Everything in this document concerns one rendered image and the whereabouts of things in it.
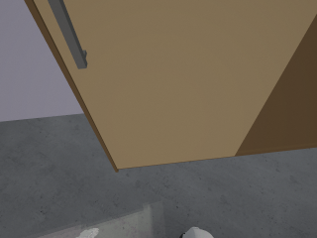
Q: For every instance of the handle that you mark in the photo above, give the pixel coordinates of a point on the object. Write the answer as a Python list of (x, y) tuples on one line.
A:
[(66, 27)]

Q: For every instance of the wardrobe door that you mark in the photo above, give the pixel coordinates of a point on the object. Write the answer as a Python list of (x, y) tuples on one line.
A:
[(289, 115), (171, 81)]

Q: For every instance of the robot right thigh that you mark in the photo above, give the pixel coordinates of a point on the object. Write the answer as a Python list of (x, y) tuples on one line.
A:
[(197, 233)]

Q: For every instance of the left robot hand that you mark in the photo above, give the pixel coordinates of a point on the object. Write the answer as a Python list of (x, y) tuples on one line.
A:
[(91, 233)]

